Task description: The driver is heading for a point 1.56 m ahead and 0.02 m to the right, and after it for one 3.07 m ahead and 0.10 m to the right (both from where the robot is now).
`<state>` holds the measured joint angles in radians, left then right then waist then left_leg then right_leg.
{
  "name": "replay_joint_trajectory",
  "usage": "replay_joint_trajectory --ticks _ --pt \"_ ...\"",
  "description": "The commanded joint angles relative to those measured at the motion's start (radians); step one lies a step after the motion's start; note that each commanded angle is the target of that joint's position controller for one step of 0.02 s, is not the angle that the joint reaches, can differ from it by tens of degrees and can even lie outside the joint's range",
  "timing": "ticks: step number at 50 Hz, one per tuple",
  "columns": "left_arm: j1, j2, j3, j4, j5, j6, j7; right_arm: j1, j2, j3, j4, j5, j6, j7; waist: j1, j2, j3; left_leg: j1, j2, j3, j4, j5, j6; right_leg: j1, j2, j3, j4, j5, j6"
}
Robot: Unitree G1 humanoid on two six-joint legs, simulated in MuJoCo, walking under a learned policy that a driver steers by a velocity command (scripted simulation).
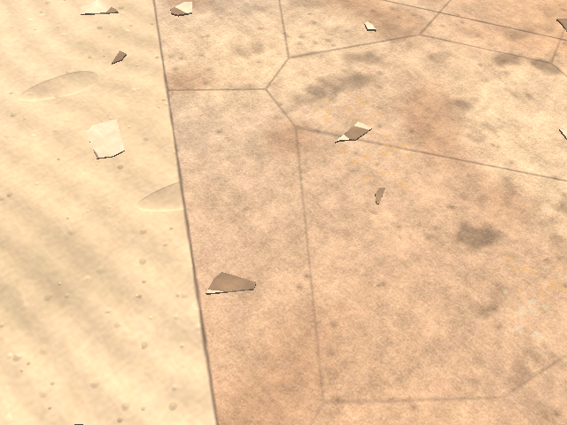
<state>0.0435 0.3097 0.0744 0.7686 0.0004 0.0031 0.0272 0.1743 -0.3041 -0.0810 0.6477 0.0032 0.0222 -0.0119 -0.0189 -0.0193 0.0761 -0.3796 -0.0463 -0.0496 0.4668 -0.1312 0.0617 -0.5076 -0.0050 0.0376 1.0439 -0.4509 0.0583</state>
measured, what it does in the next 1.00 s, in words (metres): steps on the spot: right foot, then left foot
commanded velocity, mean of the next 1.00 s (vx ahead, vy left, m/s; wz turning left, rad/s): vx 0.01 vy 0.00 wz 0.24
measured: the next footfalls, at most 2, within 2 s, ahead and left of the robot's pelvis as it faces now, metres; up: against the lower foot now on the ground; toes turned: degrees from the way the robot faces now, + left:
right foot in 0.24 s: +0.08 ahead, -0.15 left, +0.00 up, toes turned +13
left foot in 0.56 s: +0.01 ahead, +0.10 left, +0.00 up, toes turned +9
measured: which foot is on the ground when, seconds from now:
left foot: down 0.00-0.24, up 0.26-0.54, down 0.56-1.00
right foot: up 0.00-0.22, down 0.24-1.00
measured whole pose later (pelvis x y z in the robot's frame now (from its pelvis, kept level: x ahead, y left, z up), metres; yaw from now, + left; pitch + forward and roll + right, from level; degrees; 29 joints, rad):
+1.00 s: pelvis +0.01 -0.01 +0.00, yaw +12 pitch -2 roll +0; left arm 0.18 0.27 0.04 0.97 0.01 0.00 0.03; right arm 0.21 -0.23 -0.03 0.79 -0.01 0.00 -0.02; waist 0.02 0.00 0.04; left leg -0.17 -0.03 -0.05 0.50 -0.29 0.01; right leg -0.19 -0.04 0.02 0.47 -0.25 0.05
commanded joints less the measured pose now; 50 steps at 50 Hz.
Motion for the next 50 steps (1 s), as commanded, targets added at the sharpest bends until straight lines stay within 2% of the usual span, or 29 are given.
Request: replay_joint_trajectory --ticks 1,5,8,10,11,12,13,14,15,16,17,18,20,22,23,25,27,28,29,30,31,32,34,36,43,50 --pt "0.045 0.063 0.014 -0.042 -0.002 -0.005 0.006 -0.014 -0.173 -0.051 -0.078 0.002 -0.007 -0.020 0.022 0.126 -0.227 0.218 0.229 -0.277 -0.117 0.284 0.185 0.008 0.007 0.032 -0.131 0.051 0.019" --pt "0.036 0.069 0.013 -0.044 -0.006 -0.005 -0.002 -0.030 -0.179 -0.055 -0.089 0.001 0.006 -0.023 0.007 0.167 -0.210 0.154 0.208 -0.335 -0.130 0.081 0.169 0.088 0.027 0.040 -0.267 0.094 0.020" --pt "0.046 0.080 0.018 -0.047 -0.009 -0.016 -0.015 -0.037 -0.173 -0.053 -0.094 0.003 0.014 -0.016 0.003 0.188 -0.193 0.154 0.201 -0.405 -0.119 0.027 0.153 0.128 0.039 0.044 -0.372 0.091 0.001" --pt "0.103 0.079 0.022 -0.031 -0.008 -0.027 -0.026 -0.061 -0.164 -0.047 -0.101 0.012 0.022 -0.019 0.035 0.190 -0.196 0.145 0.180 -0.409 -0.077 0.033 0.122 0.212 0.039 0.021 -0.531 0.173 -0.025" --pt "0.139 0.087 0.027 -0.018 -0.002 -0.030 -0.029 -0.053 -0.148 -0.041 -0.099 0.016 0.026 -0.022 0.049 0.175 -0.198 0.109 0.149 -0.382 -0.039 0.007 0.086 0.293 0.016 0.017 -0.639 0.262 -0.046" --pt "0.156 0.147 0.039 -0.021 0.017 -0.029 -0.026 -0.014 -0.105 -0.028 -0.097 0.009 0.026 -0.024 0.030 0.057 -0.197 0.016 0.078 -0.302 0.089 -0.137 0.027 0.375 -0.142 0.156 -0.714 0.283 -0.100" --pt "0.126 0.235 0.055 -0.024 0.037 -0.020 -0.022 0.002 -0.085 -0.025 -0.124 0.010 0.017 -0.022 -0.020 -0.227 -0.136 -0.173 -0.098 -0.105 0.261 -0.399 -0.031 0.375 -0.321 0.399 -0.770 0.404 -0.248" --pt "0.096 0.183 0.044 -0.053 0.055 -0.026 -0.019 -0.011 -0.160 -0.045 -0.113 -0.009 0.003 -0.023 0.017 -0.225 -0.132 -0.176 -0.063 -0.130 0.505 -0.495 -0.074 0.302 -0.405 0.500 -0.788 0.433 -0.353" --pt "0.045 0.142 0.031 -0.070 0.043 -0.030 -0.013 0.009 -0.195 -0.062 -0.090 0.000 0.002 -0.019 -0.005 -0.147 -0.120 -0.171 -0.053 -0.154 0.621 -0.438 -0.083 0.287 -0.358 0.415 -0.770 0.442 -0.336" --pt "0.005 0.119 0.024 -0.073 0.024 -0.030 -0.010 0.034 -0.180 -0.062 -0.061 0.002 0.010 -0.021 -0.026 -0.110 -0.104 -0.169 -0.050 -0.146 0.664 -0.386 -0.100 0.290 -0.290 0.319 -0.745 0.445 -0.287" --pt "0.002 0.099 0.017 -0.072 0.005 -0.032 -0.008 0.044 -0.154 -0.055 -0.049 -0.004 0.017 -0.025 -0.019 -0.106 -0.097 -0.189 -0.047 -0.147 0.689 -0.343 -0.117 0.320 -0.257 0.272 -0.730 0.458 -0.263" --pt "0.017 0.087 0.009 -0.064 -0.001 -0.031 -0.006 0.044 -0.120 -0.045 -0.044 -0.003 0.022 -0.025 -0.012 -0.101 -0.095 -0.182 -0.047 -0.144 0.693 -0.321 -0.131 0.333 -0.239 0.237 -0.720 0.512 -0.262" --pt "0.050 0.074 0.003 -0.049 0.002 -0.023 -0.005 0.012 -0.076 -0.026 -0.054 0.005 0.021 -0.022 0.006 -0.119 -0.104 -0.144 -0.029 -0.097 0.572 -0.296 -0.149 0.370 -0.202 0.171 -0.709 0.553 -0.261" --pt "0.063 0.083 0.003 -0.040 0.005 -0.016 -0.005 -0.027 -0.041 -0.006 -0.066 0.002 0.018 -0.018 0.030 -0.155 -0.127 -0.057 0.018 -0.039 0.374 -0.300 -0.157 0.400 -0.187 0.136 -0.688 0.580 -0.254" --pt "0.078 0.100 0.008 -0.034 0.004 -0.011 -0.006 -0.046 -0.029 0.002 -0.072 0.001 0.016 -0.015 0.046 -0.177 -0.131 -0.003 0.031 -0.008 0.286 -0.317 -0.157 0.395 -0.190 0.135 -0.684 0.596 -0.257" --pt "0.111 0.131 0.013 -0.021 -0.002 -0.003 -0.010 -0.035 -0.055 -0.003 -0.060 0.011 0.015 -0.013 0.057 -0.187 -0.133 0.075 0.025 0.030 0.131 -0.264 -0.151 0.398 -0.203 0.157 -0.662 0.629 -0.264" --pt "0.125 0.117 0.004 -0.004 -0.018 -0.005 -0.014 0.020 -0.063 -0.005 -0.023 0.006 0.014 -0.013 0.025 -0.151 -0.120 0.210 0.021 0.039 -0.145 -0.030 -0.113 0.358 -0.185 0.149 -0.639 0.619 -0.224" --pt "0.157 0.101 -0.003 0.007 -0.013 -0.017 -0.018 0.022 -0.094 -0.008 -0.026 -0.002 0.014 -0.018 0.034 -0.108 -0.137 0.314 0.070 -0.029 -0.162 0.086 -0.083 0.300 -0.175 0.145 -0.637 0.561 -0.170" --pt "0.169 0.072 -0.016 0.000 0.019 -0.035 -0.028 0.042 -0.157 -0.017 -0.032 -0.012 0.017 -0.028 0.059 0.031 -0.191 0.421 0.184 -0.134 -0.081 0.370 -0.042 0.234 -0.119 0.080 -0.568 0.449 -0.110" --pt "0.189 0.032 -0.025 0.009 0.020 -0.045 -0.033 0.001 -0.139 -0.011 -0.014 -0.019 0.017 -0.020 0.097 0.175 -0.199 0.318 0.200 -0.135 -0.041 0.277 0.022 0.277 -0.056 0.004 -0.616 0.260 -0.055" --pt "0.123 0.072 -0.021 0.016 0.027 -0.044 -0.031 -0.023 -0.080 -0.001 -0.029 -0.019 0.010 -0.007 0.050 0.119 -0.166 0.266 0.161 -0.124 -0.057 0.131 0.024 0.309 -0.046 -0.008 -0.604 0.266 -0.021" --pt "0.089 0.080 -0.018 0.017 0.022 -0.041 -0.030 -0.013 -0.061 0.006 -0.015 -0.028 0.003 -0.002 0.036 0.099 -0.143 0.239 0.141 -0.114 -0.068 0.055 0.005 0.309 -0.040 -0.015 -0.598 0.283 -0.016" --pt "0.090 0.074 -0.019 0.029 0.015 -0.024 -0.020 -0.012 -0.076 0.005 -0.004 -0.025 -0.010 0.000 0.037 0.101 -0.090 0.188 0.125 -0.106 -0.076 0.033 -0.014 0.308 -0.041 -0.013 -0.592 0.309 -0.022" --pt "0.102 0.068 -0.019 0.045 0.013 -0.019 -0.015 0.004 -0.063 0.012 0.011 -0.022 -0.019 -0.003 0.042 0.103 -0.074 0.167 0.119 -0.101 -0.075 0.028 -0.021 0.317 -0.045 -0.009 -0.598 0.315 -0.025" --pt "0.116 0.067 -0.017 0.113 0.009 -0.014 -0.005 0.010 -0.055 0.019 0.047 -0.019 -0.027 -0.008 0.041 0.055 -0.059 0.155 0.105 -0.094 -0.080 -0.002 -0.023 0.333 -0.047 -0.009 -0.611 0.320 -0.013" --pt "0.126 0.072 -0.015 0.175 0.005 -0.012 0.004 0.025 -0.048 0.023 0.103 -0.016 -0.032 -0.009 0.041 0.035 -0.067 0.167 0.089 -0.075 -0.077 0.018 -0.025 0.346 -0.048 -0.009 -0.618 0.334 -0.012"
